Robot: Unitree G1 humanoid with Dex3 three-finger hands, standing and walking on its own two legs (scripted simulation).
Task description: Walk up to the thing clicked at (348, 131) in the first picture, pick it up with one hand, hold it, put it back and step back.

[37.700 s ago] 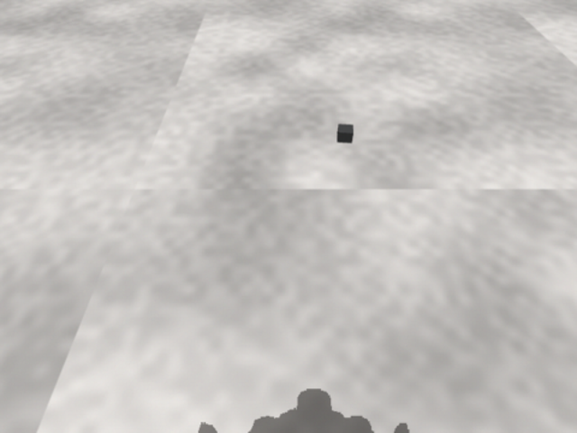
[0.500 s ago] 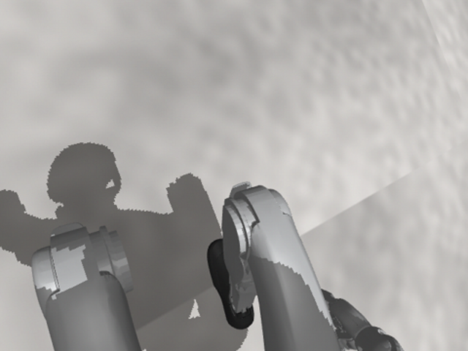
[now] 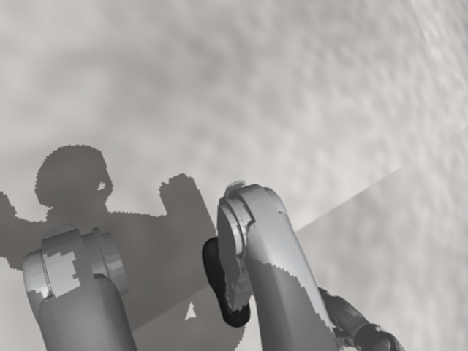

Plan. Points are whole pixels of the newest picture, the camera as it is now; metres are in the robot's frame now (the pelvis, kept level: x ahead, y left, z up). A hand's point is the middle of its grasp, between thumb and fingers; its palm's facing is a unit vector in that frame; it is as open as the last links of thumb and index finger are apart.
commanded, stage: open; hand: left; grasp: from above
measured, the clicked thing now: out of the picture +0.41 +0.38 -0.26
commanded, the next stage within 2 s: withdraw in 0.60 s
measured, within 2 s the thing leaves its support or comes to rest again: neither
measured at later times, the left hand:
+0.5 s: hand out of the picture +0.41 +0.38 -0.22, palm faces -0.45 -0.14 -0.88, open 12.5 cm
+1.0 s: hand out of the picture +0.43 +0.40 -0.17, palm faces -0.29 -0.11 -0.95, open 13.9 cm
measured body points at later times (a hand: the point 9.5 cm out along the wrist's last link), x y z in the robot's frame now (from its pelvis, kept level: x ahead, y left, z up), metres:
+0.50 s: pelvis +0.00 +0.00 +0.00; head +0.25 +0.15 +0.35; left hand +0.43 +0.38 -0.17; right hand +0.09 -0.26 -0.06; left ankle +0.06 +0.12 -0.26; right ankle +0.12 -0.14 -0.26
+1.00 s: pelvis +0.00 +0.00 +0.01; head +0.23 +0.14 +0.37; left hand +0.44 +0.40 -0.11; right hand +0.10 -0.26 -0.06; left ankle +0.06 +0.12 -0.26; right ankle +0.12 -0.14 -0.26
